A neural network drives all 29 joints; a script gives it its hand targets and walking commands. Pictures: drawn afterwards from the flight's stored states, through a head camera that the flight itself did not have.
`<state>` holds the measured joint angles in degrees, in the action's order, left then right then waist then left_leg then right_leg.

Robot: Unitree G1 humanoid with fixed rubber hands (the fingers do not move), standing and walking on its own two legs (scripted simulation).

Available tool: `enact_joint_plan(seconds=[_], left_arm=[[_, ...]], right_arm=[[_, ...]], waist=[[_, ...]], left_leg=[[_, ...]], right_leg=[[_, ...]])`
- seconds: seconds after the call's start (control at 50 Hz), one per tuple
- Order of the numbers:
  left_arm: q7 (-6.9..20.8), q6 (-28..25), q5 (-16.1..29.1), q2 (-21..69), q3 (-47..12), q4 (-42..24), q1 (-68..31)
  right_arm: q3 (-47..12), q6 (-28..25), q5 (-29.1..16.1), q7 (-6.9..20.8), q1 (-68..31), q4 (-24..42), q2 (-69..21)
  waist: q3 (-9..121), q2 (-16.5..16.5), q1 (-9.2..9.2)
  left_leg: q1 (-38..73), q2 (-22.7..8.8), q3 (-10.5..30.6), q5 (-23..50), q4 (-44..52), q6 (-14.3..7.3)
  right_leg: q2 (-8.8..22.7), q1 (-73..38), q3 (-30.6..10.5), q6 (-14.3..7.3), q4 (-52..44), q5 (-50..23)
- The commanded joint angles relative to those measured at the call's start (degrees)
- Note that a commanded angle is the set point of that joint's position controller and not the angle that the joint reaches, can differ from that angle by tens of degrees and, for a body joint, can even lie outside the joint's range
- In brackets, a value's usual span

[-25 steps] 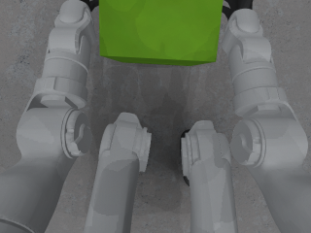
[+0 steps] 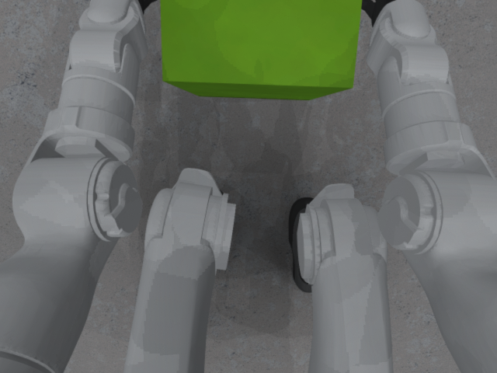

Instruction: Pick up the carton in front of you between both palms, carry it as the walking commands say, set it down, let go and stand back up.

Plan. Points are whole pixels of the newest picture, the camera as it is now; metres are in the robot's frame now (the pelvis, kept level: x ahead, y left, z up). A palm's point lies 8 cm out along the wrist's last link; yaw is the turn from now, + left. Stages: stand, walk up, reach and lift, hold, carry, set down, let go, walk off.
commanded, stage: set down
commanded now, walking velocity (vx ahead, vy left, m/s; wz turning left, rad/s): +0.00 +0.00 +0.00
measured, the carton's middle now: (258, 20) +0.53 +0.04 -0.24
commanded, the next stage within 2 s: let go in 1.68 s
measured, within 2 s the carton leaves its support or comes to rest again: neither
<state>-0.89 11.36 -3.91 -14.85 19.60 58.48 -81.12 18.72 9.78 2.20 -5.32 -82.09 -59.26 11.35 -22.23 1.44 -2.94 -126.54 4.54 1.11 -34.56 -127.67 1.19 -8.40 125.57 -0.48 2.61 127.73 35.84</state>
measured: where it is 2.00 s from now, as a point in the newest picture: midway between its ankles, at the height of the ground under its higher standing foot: (254, 254)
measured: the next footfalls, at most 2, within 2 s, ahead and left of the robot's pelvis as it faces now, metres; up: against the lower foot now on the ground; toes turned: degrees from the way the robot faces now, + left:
none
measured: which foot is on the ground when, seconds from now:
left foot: down 0.00-1.00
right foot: down 0.00-1.00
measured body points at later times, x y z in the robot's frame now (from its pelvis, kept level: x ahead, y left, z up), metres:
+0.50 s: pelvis +0.00 +0.00 +0.00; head +0.37 +0.02 +0.23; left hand +0.53 +0.22 -0.20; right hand +0.56 -0.13 -0.20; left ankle +0.11 +0.11 -0.33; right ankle +0.11 -0.11 -0.33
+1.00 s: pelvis +0.00 +0.00 +0.06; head +0.34 +0.03 +0.35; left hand +0.55 +0.24 -0.06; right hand +0.58 -0.14 -0.06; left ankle +0.11 +0.11 -0.33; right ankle +0.10 -0.11 -0.33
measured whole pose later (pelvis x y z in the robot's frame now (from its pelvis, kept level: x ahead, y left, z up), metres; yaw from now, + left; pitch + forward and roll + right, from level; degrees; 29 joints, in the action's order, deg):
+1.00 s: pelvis +0.00 +0.00 +0.06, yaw +1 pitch +41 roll -1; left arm -3.9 8.4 6.7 -20.8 12.2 58.5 -77.9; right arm 11.6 9.4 -6.0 -7.3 -78.5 -57.4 17.3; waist -8.6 1.0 -2.0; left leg -124.2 2.9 0.5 -31.5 -114.5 -0.3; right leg -4.2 122.7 0.2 0.9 114.7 33.4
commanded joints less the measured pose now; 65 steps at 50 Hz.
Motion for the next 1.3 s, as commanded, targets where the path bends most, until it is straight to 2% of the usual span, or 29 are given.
enact_joint_plan(seconds=[0.0, 0.18, 0.26, 0.3, 0.34, 0.4, 0.44, 0.48, 0.54, 0.64, 0.78, 0.82, 0.9, 1.04, 1.28], left_arm=[[13.3, -0.8, 2.6, 43.4, -14.0, -2.4, -28.1], [13.4, -0.1, -0.3, 37.3, -10.3, 0.5, -24.6], [13.1, -0.4, -1.1, 33.9, -8.9, 0.9, -23.7], [12.1, -1.1, -1.5, 29.5, -7.5, 1.4, -22.6], [9.3, -2.4, -1.7, 17.9, -4.3, 2.1, -19.3], [0.6, -6.7, 0.1, -11.6, 0.6, 1.3, -14.8], [-2.3, -8.4, 4.6, -15.5, -1.8, 1.0, -17.9], [-3.1, -9.6, 8.6, -16.4, -5.0, 1.1, -19.4], [-2.8, -10.4, 13.3, -16.4, -9.5, 1.5, -19.3], [-2.5, -9.6, 16.8, -16.8, -12.0, 0.1, -16.5], [-3.9, -5.7, 15.7, -17.8, -10.3, -9.3, -15.4], [-4.2, -4.2, 14.3, -17.0, -9.3, -9.5, -14.4], [-3.5, -3.5, 11.4, -13.6, -7.3, -6.1, -11.4], [-2.3, -4.1, 8.4, -12.0, -4.7, -5.5, -9.6], [-0.7, -1.4, 8.9, -13.9, -4.1, -14.5, -6.2]], right_arm=[[-13.7, -0.2, -1.8, 12.9, -28.3, 2.2, -42.3], [-10.0, 0.7, 1.5, 13.1, -24.0, -0.7, -36.9], [-8.7, 0.6, 2.3, 12.7, -22.7, -1.0, -34.2], [-7.6, 0.1, 2.8, 11.7, -21.6, -1.1, -29.8], [-5.2, -1.0, 3.2, 9.0, -18.7, -1.2, -18.2], [-1.7, -4.1, 1.1, 1.0, -14.5, 1.0, 11.2], [-4.4, -5.5, -3.6, -1.3, -18.0, 1.8, 14.2], [-7.9, -6.5, -7.9, -1.6, -19.1, 1.8, 14.8], [-12.5, -7.1, -12.8, -1.2, -19.0, 2.1, 14.2], [-15.1, -6.6, -15.8, -1.2, -16.7, 4.1, 14.8], [-11.3, -2.9, -13.4, -3.1, -15.6, 13.0, 16.3], [-9.9, -1.6, -11.9, -3.3, -14.2, 12.6, 15.6], [-7.1, -0.9, -8.9, -2.5, -10.4, 7.9, 12.6], [-4.3, -1.6, -5.8, -1.2, -9.0, 7.4, 11.8], [-5.4, 1.1, -6.5, -0.8, -6.3, 16.9, 12.1]], waist=[[47.2, 0.5, -0.56], [40.1, 0.5, 0.08], [39.7, 0.8, -0.26], [40.8, 0.7, -0.47], [42.8, 0.5, -0.67], [50.4, 0.3, -0.58], [57.7, -0.2, -1.13], [61.8, -0.2, -1.21], [66.0, -0.1, -1.19], [74.3, -0.2, -1.03], [89.2, -1.1, -0.19], [86.3, -1.5, -0.14], [75.0, -2.3, 0.28], [76.2, -2.3, 0.25], [90.6, -0.8, -0.08]], left_leg=[[20.9, 1.7, -1.1, 14.0, 10.2, -2.4], [18.0, 1.2, -0.7, 9.5, 10.5, -2.5], [18.9, 0.8, -1.0, 9.4, 9.7, -2.0], [20.2, 0.5, -1.3, 10.2, 9.4, -1.5], [22.3, -0.2, -1.6, 11.0, 9.4, -0.6], [26.6, -1.6, -1.7, 14.5, 9.5, 0.8], [29.1, -2.1, -1.4, 19.3, 8.4, 0.5], [30.9, -2.6, -0.7, 23.6, 7.5, 0.1], [33.0, -3.1, -0.6, 27.8, 6.7, -0.4], [37.5, -2.9, -1.2, 29.0, 7.6, -0.6], [45.8, -1.9, -2.8, 26.2, 13.9, -0.8], [44.4, -1.6, -3.1, 23.6, 16.7, -0.9], [38.3, -1.6, -2.7, 19.7, 21.3, -0.5], [39.6, -1.6, -2.2, 21.4, 27.8, 0.4], [52.7, -0.4, -3.5, 28.9, 39.5, 0.5]], right_leg=[[-0.7, -15.4, 2.4, -3.1, -9.9, -11.4], [0.1, -14.8, 1.6, -3.5, -10.2, -8.2], [0.5, -16.7, 1.4, -2.9, -9.8, -8.1], [0.8, -18.4, 1.5, -2.4, -9.6, -8.9], [1.5, -21.1, 1.8, -1.6, -9.4, -9.8], [3.1, -25.3, 1.9, 0.0, -9.0, -13.3], [3.5, -27.2, 1.5, 0.2, -7.9, -18.2], [4.1, -27.6, 1.1, 0.0, -6.7, -22.1], [4.8, -28.2, 0.8, -0.5, -6.1, -25.0], [4.9, -31.5, 1.6, -0.9, -7.1, -25.1], [3.6, -37.1, 4.1, -1.3, -13.2, -21.1], [3.3, -35.3, 4.2, -1.5, -16.0, -18.4], [3.5, -28.5, 3.8, -1.6, -20.6, -14.4], [3.3, -29.5, 3.5, -1.4, -27.6, -15.9], [2.6, -44.6, 3.6, -0.6, -39.5, -23.2]])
